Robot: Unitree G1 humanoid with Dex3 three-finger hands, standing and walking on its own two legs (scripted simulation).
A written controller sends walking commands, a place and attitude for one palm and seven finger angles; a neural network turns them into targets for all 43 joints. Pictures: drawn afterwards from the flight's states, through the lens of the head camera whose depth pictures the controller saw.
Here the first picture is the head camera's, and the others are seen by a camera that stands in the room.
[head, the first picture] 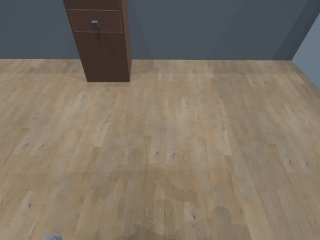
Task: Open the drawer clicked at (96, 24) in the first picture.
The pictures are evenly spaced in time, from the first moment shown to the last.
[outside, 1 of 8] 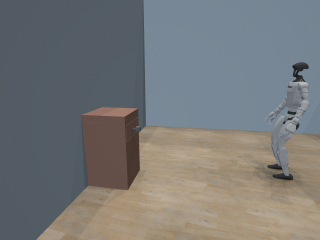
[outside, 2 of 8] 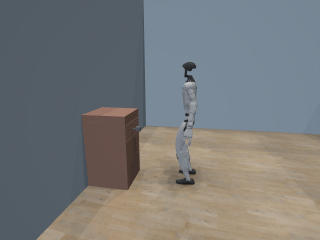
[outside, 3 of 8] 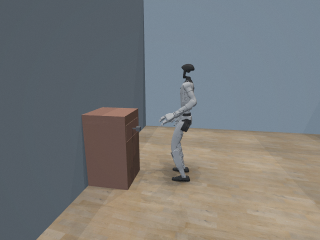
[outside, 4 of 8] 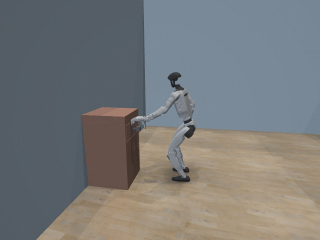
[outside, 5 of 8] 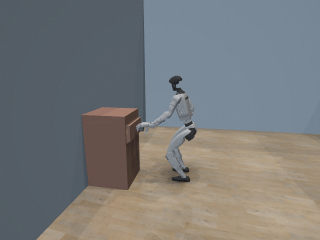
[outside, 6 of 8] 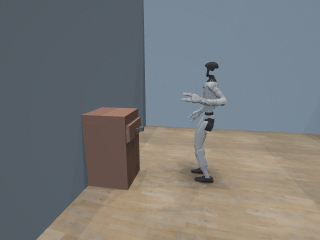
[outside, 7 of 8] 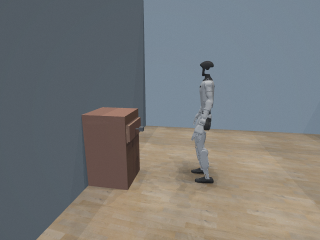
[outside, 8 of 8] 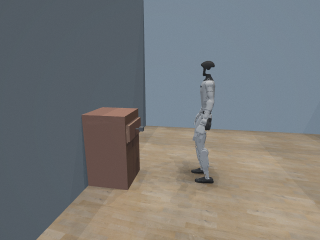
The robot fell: no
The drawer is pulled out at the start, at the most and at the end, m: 0.00 0.04 0.03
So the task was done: no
